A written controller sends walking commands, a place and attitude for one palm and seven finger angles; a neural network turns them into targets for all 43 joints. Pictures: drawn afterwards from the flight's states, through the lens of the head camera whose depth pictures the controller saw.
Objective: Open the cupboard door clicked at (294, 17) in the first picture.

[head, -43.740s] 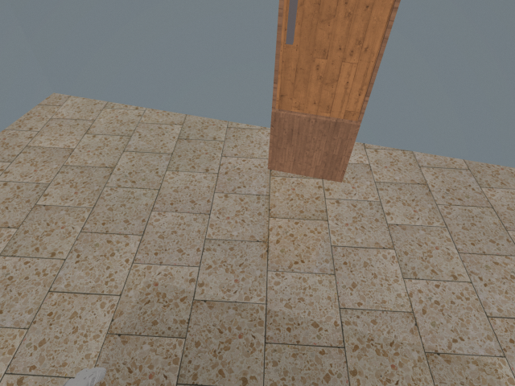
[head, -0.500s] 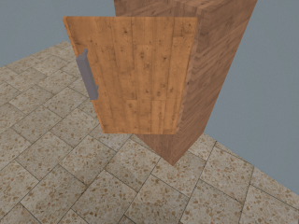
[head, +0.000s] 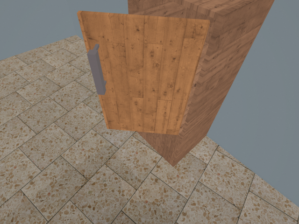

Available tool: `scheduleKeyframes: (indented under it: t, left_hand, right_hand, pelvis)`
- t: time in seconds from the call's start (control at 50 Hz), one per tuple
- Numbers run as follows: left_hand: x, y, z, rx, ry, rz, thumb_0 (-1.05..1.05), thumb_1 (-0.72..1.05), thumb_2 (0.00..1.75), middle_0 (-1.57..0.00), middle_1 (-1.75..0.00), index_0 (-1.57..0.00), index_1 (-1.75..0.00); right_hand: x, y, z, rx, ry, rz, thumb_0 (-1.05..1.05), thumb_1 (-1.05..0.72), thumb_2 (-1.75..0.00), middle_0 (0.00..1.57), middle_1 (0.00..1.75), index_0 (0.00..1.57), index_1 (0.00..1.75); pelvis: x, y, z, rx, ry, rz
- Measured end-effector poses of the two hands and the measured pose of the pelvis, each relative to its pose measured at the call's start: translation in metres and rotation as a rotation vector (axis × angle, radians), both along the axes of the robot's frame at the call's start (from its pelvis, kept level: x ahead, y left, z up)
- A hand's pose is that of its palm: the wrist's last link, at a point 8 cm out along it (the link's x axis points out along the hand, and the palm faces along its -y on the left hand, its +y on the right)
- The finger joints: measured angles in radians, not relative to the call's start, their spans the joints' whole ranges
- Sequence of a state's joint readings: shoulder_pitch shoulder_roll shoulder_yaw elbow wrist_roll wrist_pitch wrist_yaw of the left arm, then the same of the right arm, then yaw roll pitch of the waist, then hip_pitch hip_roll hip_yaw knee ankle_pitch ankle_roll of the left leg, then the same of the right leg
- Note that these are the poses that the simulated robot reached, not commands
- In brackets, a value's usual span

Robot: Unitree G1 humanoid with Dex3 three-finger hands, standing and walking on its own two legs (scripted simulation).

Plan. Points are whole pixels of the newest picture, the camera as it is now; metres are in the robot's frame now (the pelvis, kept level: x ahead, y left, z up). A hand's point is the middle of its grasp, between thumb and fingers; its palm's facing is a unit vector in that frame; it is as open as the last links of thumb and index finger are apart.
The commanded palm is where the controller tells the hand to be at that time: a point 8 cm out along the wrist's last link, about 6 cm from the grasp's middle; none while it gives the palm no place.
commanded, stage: look again from close up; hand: left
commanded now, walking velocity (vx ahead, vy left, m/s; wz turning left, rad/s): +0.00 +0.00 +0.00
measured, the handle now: (99, 70) +0.58 +0.23 +0.07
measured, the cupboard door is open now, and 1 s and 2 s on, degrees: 42 42 42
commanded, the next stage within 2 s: shuffle to correct the standing spot in 0.50 s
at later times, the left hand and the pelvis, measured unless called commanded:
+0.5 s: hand out of the picture +0.04 +0.27 -0.16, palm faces -0.02 -0.97 -0.26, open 7.4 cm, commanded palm none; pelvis -0.03 +0.06 +0.00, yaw -3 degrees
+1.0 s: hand out of the picture -0.14 +0.19 -0.17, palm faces +0.07 -0.99 -0.15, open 7.4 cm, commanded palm none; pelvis -0.05 +0.04 +0.00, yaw -3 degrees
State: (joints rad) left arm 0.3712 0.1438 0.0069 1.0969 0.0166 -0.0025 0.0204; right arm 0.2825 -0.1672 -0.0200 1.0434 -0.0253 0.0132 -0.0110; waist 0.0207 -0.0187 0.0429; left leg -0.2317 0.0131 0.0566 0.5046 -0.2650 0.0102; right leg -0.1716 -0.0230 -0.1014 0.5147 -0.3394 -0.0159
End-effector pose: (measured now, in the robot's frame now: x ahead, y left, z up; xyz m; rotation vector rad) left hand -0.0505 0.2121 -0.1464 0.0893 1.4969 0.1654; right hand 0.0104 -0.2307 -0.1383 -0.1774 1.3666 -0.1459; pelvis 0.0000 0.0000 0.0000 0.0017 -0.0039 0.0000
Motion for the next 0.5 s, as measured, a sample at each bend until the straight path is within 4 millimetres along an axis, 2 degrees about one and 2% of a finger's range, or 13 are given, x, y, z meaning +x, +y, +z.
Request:
scheduleKeyframes:
  t: [0.06,0.14,0.24,0.3,0.38,0.5]
  left_hand:
    - [0.012,0.021,0.002,0.033,-0.037,-0.017,0.01,0.9,0.9,-0.2,-0.3,-0.21,-0.3]
    - [0.037,0.05,0.005,0.085,-0.109,-0.049,0.01,0.91,0.9,-0.2,-0.3,-0.21,-0.3]
    - [0.072,0.078,0.01,0.125,-0.227,-0.075,0.01,0.91,0.9,-0.2,-0.3,-0.2,-0.3]
    - [0.088,0.088,0.014,0.132,-0.289,-0.09,0.0,0.91,0.9,-0.2,-0.3,-0.2,-0.3]
    - [0.097,0.097,0.018,0.125,-0.336,-0.113,0.0,0.91,0.9,-0.2,-0.3,-0.2,-0.3]
    - [0.083,0.103,0.018,0.104,-0.314,-0.147,0.0,0.91,0.9,-0.2,-0.3,-0.2,-0.3]
  right_hand:
    - [0.025,0.011,-0.001,-0.001,-0.083,0.013,0.01,-0.91,-0.9,0.2,0.3,0.2,0.3]
    - [0.055,0.027,0.0,0.007,-0.196,0.011,0.01,-0.92,-0.9,0.2,0.3,0.2,0.3]
    - [0.071,0.042,0.005,0.007,-0.279,0.022,0.01,-0.91,-0.9,0.2,0.3,0.2,0.3]
    - [0.069,0.045,0.009,-0.005,-0.295,0.026,0.01,-0.91,-0.9,0.2,0.3,0.2,0.3]
    - [0.053,0.043,0.014,-0.03,-0.288,0.022,0.01,-0.91,-0.9,0.2,0.3,0.2,0.3]
    - [0.011,0.034,0.018,-0.07,-0.227,-0.009,0.01,-0.91,-0.9,0.2,0.3,0.2,0.3]
  pelvis:
    - [0.002,0.011,-0.002,-0.008,0.009,-0.004]
    - [0.005,0.026,-0.004,-0.011,0.005,-0.016]
    - [0.001,0.04,-0.005,-0.01,-0.02,-0.029]
    - [-0.005,0.047,-0.005,-0.011,-0.034,-0.034]
    - [-0.016,0.055,-0.003,-0.011,-0.046,-0.04]
    - [-0.033,0.063,0.001,-0.008,-0.047,-0.051]
